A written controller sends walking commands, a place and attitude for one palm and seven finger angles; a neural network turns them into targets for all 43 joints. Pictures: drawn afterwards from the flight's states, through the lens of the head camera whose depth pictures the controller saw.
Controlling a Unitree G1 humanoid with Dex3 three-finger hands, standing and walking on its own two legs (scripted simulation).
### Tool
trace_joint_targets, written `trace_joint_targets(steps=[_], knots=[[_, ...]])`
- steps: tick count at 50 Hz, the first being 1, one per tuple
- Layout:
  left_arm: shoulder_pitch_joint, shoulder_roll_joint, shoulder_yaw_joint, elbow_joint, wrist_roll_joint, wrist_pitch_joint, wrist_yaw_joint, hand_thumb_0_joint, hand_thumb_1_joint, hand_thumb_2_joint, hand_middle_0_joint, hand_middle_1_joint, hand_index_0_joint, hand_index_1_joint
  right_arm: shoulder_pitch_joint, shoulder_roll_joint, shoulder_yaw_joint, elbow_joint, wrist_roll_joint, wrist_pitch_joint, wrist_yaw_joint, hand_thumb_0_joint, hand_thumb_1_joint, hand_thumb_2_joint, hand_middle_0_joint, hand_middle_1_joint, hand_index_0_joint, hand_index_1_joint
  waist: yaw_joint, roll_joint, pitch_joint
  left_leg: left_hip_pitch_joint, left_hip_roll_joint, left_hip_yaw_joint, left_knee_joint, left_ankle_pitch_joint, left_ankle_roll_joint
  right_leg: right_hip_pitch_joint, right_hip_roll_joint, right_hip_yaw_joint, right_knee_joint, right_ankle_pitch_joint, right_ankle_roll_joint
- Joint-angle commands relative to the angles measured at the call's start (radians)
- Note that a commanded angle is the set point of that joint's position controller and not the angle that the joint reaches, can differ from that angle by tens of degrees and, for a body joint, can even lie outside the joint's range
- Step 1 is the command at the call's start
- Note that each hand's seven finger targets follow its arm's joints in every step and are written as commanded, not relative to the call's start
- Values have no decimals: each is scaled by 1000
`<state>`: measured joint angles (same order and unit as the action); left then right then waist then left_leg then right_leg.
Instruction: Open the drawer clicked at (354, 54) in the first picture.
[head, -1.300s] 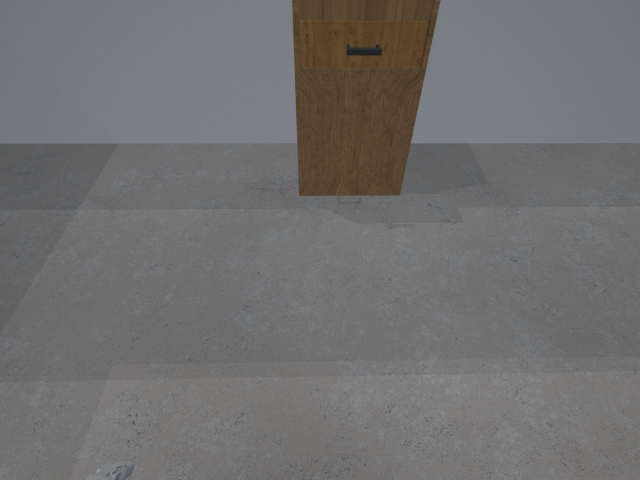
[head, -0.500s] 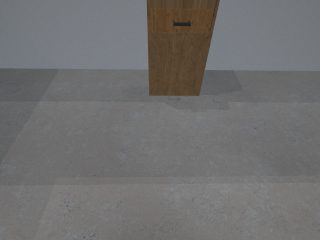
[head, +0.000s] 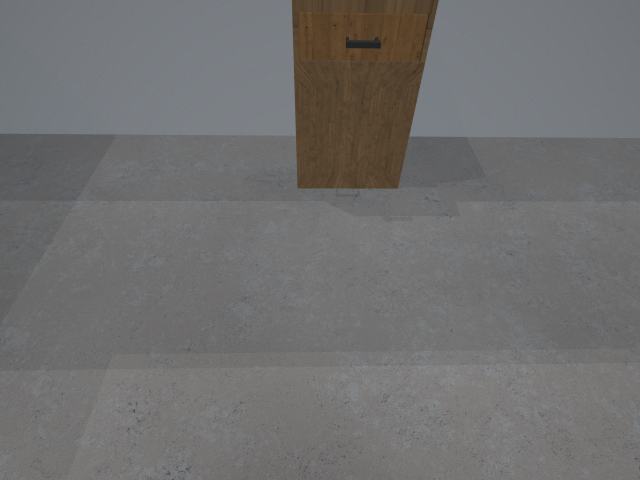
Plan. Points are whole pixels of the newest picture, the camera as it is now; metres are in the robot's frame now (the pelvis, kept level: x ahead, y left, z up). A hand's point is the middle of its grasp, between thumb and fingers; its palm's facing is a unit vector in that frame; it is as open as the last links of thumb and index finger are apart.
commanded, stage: look at it before walking up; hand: left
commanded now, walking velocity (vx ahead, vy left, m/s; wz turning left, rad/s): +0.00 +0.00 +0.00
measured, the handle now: (362, 41) +1.52 -0.06 -0.06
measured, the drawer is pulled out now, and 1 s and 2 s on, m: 0.00 0.00 0.00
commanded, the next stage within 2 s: walk to a spot facing it in 0.14 s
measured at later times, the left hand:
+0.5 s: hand out of the picture +0.06 +0.21 -0.17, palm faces -0.09 -0.96 -0.25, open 7.4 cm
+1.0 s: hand (253, 466) +0.18 +0.11 -0.17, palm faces -0.22 -0.96 -0.18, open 7.4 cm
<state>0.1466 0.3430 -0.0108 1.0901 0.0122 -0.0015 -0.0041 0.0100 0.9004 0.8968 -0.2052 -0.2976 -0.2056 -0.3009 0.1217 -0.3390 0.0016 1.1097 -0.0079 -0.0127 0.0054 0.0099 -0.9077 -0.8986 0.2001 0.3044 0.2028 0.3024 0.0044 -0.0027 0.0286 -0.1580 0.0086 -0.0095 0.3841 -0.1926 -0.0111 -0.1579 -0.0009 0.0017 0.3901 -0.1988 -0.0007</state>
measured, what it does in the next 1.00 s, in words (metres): walks ahead, turning right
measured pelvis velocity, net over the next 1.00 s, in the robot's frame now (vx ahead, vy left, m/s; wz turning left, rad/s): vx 0.20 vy -0.06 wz -0.33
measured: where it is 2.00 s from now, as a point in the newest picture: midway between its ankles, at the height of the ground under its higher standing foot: (382, 373)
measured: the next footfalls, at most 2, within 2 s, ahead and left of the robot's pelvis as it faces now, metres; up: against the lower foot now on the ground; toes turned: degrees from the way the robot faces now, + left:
left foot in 1.12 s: +0.45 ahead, -0.01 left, +0.00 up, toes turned -15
right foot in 1.80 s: +0.57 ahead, -0.30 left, +0.00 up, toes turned -48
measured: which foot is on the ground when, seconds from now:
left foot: down 0.00-0.60, up 0.62-1.00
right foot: down 0.00-1.00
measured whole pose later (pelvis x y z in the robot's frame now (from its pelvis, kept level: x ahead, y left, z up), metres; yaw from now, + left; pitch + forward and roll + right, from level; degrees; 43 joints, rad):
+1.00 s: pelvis +0.20 -0.06 -0.01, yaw -19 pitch +1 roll -1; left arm 0.46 0.13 0.02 1.08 0.03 -0.07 0.01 0.01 0.90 0.90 -0.21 -0.30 -0.21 -0.30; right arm 0.11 -0.19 -0.05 0.98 -0.02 -0.01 0.03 0.01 -0.91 -0.90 0.19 0.30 0.20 0.30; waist 0.05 0.02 0.03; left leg -0.65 0.12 0.06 0.93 -0.15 -0.05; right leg 0.02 0.08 0.06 0.31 -0.33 -0.06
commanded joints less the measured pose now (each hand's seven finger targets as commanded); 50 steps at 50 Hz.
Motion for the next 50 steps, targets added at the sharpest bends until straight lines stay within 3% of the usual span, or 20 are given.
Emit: trace_joint_targets(steps=[1, 12, 14, 18, 20, 21, 22, 23, 24, 26, 28, 29, 30, 31, 32, 35, 38, 41, 46, 50], knots=[[-44, 203, 43, -63, 0, -23, 13, 0, 900, 900, -200, -300, -200, -300, -46, -205, -40, -66, -1, -20, -16, 0, -900, -900, 200, 300, 200, 300, -4, 3, -51, 16, 108, -95, -64, 92, 37, -10, -119, 105, -76, 62, -30], [-45, 205, 43, -58, 0, -24, 14, 0, 900, 900, -200, -300, -200, -300, -49, -207, -38, -60, 0, -20, -16, 0, -900, -900, 200, 300, 200, 300, -3, -3, -49, 24, 110, -90, -72, 100, 35, 0, -118, 107, -80, 83, -29], [15, 101, 24, -37, -1, -4, 15, 0, 900, 900, -200, -300, -200, -300, 8, -101, -17, -40, -8, -7, -15, 0, -900, -900, 200, 300, 200, 300, -4, -3, -62, 40, 108, -54, -44, 7, 18, -21, -105, 118, -67, -18, -20], [57, 95, 43, -71, 10, 22, -6, 0, 900, 900, -200, -300, -200, -300, 58, -110, -35, -64, -18, 9, -14, 0, -900, -900, 200, 300, 200, 300, -4, 9, 51, -37, 124, -54, -52, -358, 33, -165, -54, 154, -30, -328, -40], [70, 86, 53, -102, 11, 21, -15, 0, 900, 900, -200, -300, -200, -300, 85, -139, -52, -81, -17, 7, -15, 0, -900, -900, 200, 300, 200, 300, -11, 62, 88, -22, 173, -107, -83, -460, 64, -261, -13, 128, 65, -359, -42], [73, 67, 56, -117, 11, 17, -20, 0, 900, 900, -200, -300, -200, -300, 109, -153, -63, -86, -16, 2, -18, 0, -900, -900, 200, 300, 200, 300, -20, 111, 96, 6, 227, -167, -125, -496, 96, -314, 21, 84, 164, -327, -34], [69, 41, 59, -134, 9, 11, -24, 0, 900, 900, -200, -300, -200, -300, 126, -174, -75, -91, -12, -7, -21, 0, -900, -900, 200, 300, 200, 300, -26, 177, 90, 35, 309, -229, -171, -478, 139, -348, 38, 9, 301, -251, -22], [35, 26, 61, -158, 9, 7, -28, 0, 900, 900, -200, -300, -200, -300, 145, -172, -82, -94, -11, -16, -21, 0, -900, -900, 200, 300, 200, 300, -38, 191, 90, 76, 363, -244, -193, -380, 178, -404, 4, -14, 400, -278, -12], [16, 16, 65, -175, 10, 3, -32, 0, 900, 900, -200, -300, -200, -300, 156, -161, -85, -96, -13, -24, -22, 0, -900, -900, 200, 300, 200, 300, -42, 183, 90, 115, 380, -224, -180, -276, 194, -448, -28, -4, 434, -302, -7], [21, -7, 70, -186, 9, -7, -39, 0, 900, 900, -200, -300, -200, -300, 147, -136, -85, -99, -16, -31, -23, 0, -900, -900, 200, 300, 200, 300, -29, 144, 79, 100, 375, -126, -120, -118, 177, -401, -63, -21, 398, -304, -6], [142, -34, 77, -150, 10, -13, -44, 0, 900, 900, -200, -300, -200, -300, 99, -114, -81, -109, -19, -32, -23, 0, -900, -900, 200, 300, 200, 300, 32, 110, 35, -15, 311, 24, 32, -46, 110, -160, -43, -80, 244, -204, -11], [278, -25, 84, -103, 12, -17, -41, 0, 900, 900, -200, -300, -200, -300, 72, -96, -78, -118, -17, -30, -21, 0, -900, -900, 200, 300, 200, 300, 96, 37, -10, -127, 247, 100, 219, -98, 68, 37, -5, -99, 138, -92, -20], [418, 87, 106, -65, 20, -33, -24, 0, 900, 900, -200, -300, -200, -300, 47, -28, -64, -153, -4, -28, -12, 0, -900, -900, 200, 300, 200, 300, 154, -284, -38, -381, 125, 200, 553, -255, 5, 209, -180, 225, -47, -207, -83], [486, 154, 119, -55, 9, -41, -6, 0, 900, 900, -200, -300, -200, -300, -22, 20, -49, -217, -6, -38, -4, 0, -900, -900, 200, 300, 200, 300, 159, -410, -8, -587, 34, 147, 789, -412, -16, 223, -371, 629, -197, -131, -170], [470, 130, 117, -62, 1, -43, 9, 0, 900, 900, -200, -300, -200, -300, -37, -10, -56, -219, -10, -43, -5, 0, -900, -900, 200, 300, 200, 300, 140, -248, -17, -610, 78, 33, 834, -332, -2, 249, -371, 609, -185, -92, -216], [314, 36, 94, -100, 5, -57, 11, 0, 900, 900, -200, -300, -200, -300, -7, 11, -66, -172, -14, -44, -1, 0, -900, -900, 200, 300, 200, 300, 55, -46, 44, -549, 141, 14, 835, -137, -14, 82, -303, 446, -169, -41, -212], [314, -1, 84, -89, 10, -72, 11, 0, 900, 900, -200, -300, -200, -300, 44, 57, -66, -152, -19, -25, 5, 0, -900, -900, 200, 300, 200, 300, 12, -37, 46, -524, 131, 38, 786, -49, -39, 38, -235, 291, -164, 147, -181], [344, -19, 80, -68, 9, -82, 14, 0, 900, 900, -200, -300, -200, -300, 29, 74, -69, -167, -17, -19, 11, 0, -900, -900, 200, 300, 200, 300, 10, -63, 44, -561, 124, 47, 741, 20, -51, 73, -198, 237, -165, 235, -167], [395, -47, 75, -41, 12, -86, 27, 0, 900, 900, -200, -300, -200, -300, -86, 92, -65, -223, -13, -26, 19, 0, -900, -900, 200, 300, 200, 300, 43, -94, 69, -615, 116, 69, 610, 48, -49, 152, -190, 229, -149, 357, -175], [396, -41, 74, -32, 18, -79, 37, 0, 900, 900, -200, -300, -200, -300, -164, 112, -57, -258, -8, -39, 25, 0, -900, -900, 200, 300, 200, 300, 62, -125, 93, -510, 94, 94, 402, 22, -26, 157, -195, 229, -126, 456, -168]])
